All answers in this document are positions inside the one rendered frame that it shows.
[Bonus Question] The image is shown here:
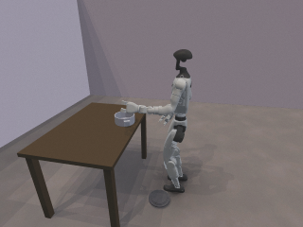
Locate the robot right shin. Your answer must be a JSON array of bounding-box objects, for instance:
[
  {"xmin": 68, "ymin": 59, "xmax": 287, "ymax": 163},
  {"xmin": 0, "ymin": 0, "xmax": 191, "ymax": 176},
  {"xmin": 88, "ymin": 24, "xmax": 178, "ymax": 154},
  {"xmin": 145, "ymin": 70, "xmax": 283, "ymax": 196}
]
[{"xmin": 173, "ymin": 154, "xmax": 183, "ymax": 177}]

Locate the robot left upper arm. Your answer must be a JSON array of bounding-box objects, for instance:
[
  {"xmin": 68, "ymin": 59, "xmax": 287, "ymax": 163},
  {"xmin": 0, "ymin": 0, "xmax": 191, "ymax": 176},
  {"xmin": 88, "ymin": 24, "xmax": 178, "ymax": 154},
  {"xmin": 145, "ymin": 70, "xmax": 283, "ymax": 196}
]
[{"xmin": 166, "ymin": 79, "xmax": 187, "ymax": 114}]

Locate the left robot hand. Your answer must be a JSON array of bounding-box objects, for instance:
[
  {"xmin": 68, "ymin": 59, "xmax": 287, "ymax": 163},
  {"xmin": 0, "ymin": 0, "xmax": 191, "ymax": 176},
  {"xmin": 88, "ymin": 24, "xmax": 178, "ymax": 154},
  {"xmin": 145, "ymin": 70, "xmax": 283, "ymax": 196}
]
[{"xmin": 120, "ymin": 100, "xmax": 138, "ymax": 114}]

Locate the left robot forearm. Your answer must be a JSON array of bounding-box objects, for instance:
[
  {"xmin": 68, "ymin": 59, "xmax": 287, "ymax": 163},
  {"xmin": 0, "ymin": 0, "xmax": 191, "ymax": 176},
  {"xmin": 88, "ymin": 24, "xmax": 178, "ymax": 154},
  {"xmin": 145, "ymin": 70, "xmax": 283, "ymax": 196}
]
[{"xmin": 137, "ymin": 105, "xmax": 173, "ymax": 115}]

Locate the pot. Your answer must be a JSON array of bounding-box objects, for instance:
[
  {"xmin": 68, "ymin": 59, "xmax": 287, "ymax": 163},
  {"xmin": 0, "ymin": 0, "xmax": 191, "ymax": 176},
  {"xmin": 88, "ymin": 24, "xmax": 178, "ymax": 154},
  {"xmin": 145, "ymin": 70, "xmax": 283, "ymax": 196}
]
[{"xmin": 115, "ymin": 112, "xmax": 135, "ymax": 127}]

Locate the right robot hand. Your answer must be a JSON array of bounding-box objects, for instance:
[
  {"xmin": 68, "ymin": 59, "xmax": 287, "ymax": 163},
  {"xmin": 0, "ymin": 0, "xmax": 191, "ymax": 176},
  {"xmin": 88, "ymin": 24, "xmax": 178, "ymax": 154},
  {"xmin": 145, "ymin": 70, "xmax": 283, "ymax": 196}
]
[{"xmin": 159, "ymin": 113, "xmax": 174, "ymax": 126}]

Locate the table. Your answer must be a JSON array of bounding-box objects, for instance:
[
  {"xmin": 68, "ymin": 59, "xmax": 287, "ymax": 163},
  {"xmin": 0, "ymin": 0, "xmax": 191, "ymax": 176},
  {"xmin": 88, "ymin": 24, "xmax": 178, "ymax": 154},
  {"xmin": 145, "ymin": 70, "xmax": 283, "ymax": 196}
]
[{"xmin": 17, "ymin": 102, "xmax": 147, "ymax": 227}]

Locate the right robot thigh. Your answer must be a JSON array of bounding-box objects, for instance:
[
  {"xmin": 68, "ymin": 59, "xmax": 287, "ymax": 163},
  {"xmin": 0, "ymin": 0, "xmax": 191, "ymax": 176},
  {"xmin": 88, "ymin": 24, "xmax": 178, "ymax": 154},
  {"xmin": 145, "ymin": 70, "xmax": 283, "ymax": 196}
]
[{"xmin": 167, "ymin": 118, "xmax": 180, "ymax": 157}]

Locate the lid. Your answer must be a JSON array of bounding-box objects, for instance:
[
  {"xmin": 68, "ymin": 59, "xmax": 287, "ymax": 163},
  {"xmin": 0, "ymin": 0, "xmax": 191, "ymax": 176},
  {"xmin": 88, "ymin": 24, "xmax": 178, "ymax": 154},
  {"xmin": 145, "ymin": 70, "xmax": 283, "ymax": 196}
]
[{"xmin": 149, "ymin": 189, "xmax": 170, "ymax": 208}]

